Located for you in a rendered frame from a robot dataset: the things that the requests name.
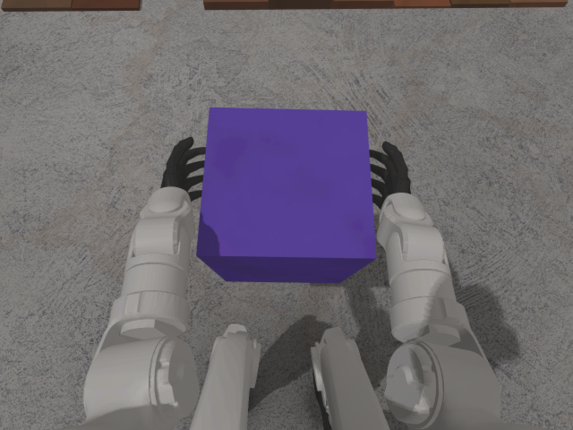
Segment robot left thigh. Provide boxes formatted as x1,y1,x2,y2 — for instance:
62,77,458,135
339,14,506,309
189,332,261,430

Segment right robot upper arm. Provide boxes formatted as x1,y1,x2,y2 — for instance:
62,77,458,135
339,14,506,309
384,340,548,430

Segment left robot shin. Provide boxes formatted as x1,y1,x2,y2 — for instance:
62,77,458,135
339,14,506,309
210,324,249,358

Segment left robot upper arm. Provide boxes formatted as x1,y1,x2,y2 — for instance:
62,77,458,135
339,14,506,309
57,336,200,430

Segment right robot forearm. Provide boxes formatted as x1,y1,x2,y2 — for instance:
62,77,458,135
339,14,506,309
376,193,501,399

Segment robot right hand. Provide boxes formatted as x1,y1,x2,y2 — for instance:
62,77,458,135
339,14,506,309
369,142,411,209

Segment robot left hand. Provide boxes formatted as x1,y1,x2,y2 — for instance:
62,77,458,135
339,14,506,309
160,137,206,202

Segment left robot forearm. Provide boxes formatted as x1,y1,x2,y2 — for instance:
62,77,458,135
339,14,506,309
83,186,195,413

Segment carton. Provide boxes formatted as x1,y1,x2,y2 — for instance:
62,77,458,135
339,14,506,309
196,107,377,283

